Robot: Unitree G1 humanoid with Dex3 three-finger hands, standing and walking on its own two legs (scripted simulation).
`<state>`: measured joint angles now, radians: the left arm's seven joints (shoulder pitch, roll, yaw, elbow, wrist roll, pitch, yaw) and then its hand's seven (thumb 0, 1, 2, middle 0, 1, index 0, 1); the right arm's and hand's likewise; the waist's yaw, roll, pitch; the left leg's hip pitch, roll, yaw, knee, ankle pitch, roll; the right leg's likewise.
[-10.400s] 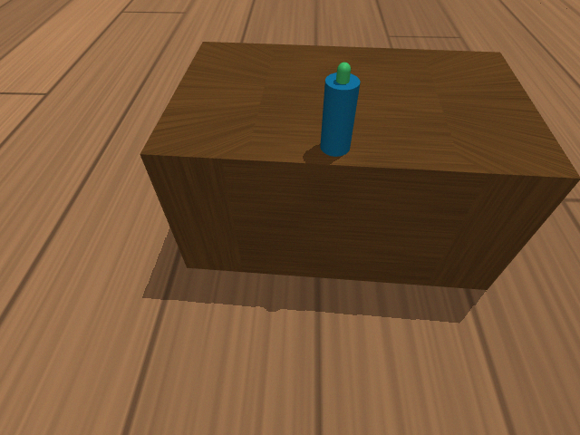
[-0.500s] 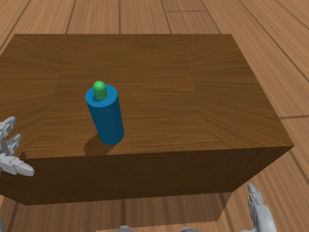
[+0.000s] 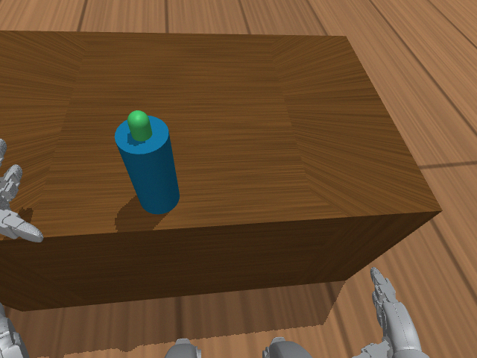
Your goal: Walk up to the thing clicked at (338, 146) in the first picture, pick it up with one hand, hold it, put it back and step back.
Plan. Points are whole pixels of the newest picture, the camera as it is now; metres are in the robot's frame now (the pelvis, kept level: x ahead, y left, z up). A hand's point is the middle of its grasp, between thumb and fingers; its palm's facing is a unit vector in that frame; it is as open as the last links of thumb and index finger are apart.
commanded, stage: approach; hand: left
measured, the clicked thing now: (150, 163) +0.47 +0.15 +0.01
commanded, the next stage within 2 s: close in in 0.24 s
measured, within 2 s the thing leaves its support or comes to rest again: neither
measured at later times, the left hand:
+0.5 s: hand (132, 174) +0.49 +0.20 -0.06, palm faces +0.03 -1.00 +0.03, open 17.7 cm
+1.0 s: hand (150, 182) +0.47 +0.16 -0.05, palm faces +0.06 -1.00 +0.02, open 17.7 cm
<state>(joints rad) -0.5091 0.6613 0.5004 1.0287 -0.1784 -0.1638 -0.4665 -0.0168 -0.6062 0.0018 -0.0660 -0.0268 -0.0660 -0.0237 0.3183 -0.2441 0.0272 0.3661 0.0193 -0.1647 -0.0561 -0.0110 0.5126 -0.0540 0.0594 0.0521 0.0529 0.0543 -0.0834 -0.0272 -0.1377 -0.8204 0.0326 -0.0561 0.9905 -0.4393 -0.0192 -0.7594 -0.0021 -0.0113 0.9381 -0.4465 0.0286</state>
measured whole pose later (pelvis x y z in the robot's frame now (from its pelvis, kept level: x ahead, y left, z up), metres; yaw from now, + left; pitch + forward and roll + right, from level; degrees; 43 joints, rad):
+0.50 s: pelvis -0.02 +0.01 -0.08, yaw -3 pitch +28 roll -5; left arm -0.78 0.58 0.49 1.12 -0.08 -0.52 -0.24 -0.02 -0.61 0.01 -0.08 -0.05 -0.08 -0.05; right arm 0.36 -0.26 -0.04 0.00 -0.08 -0.11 0.04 -0.01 0.53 -0.05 0.06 0.05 0.06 0.05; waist -0.28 -0.03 -0.15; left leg -1.31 0.06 -0.08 1.36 -0.54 -0.02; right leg -1.24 0.03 -0.02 1.28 -0.53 0.04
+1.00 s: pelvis -0.01 +0.00 -0.06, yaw -2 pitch +25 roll -4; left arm -0.65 0.39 0.38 0.99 -0.06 -0.51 -0.08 -0.02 -0.61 0.00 -0.09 -0.02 -0.10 -0.02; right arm 0.44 -0.25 -0.05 -0.14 -0.06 -0.01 0.06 -0.01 0.52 -0.06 0.06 0.05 0.06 0.05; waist -0.24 -0.03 -0.16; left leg -1.19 0.05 -0.08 1.30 -0.55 -0.03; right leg -1.12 0.02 -0.02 1.23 -0.55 0.03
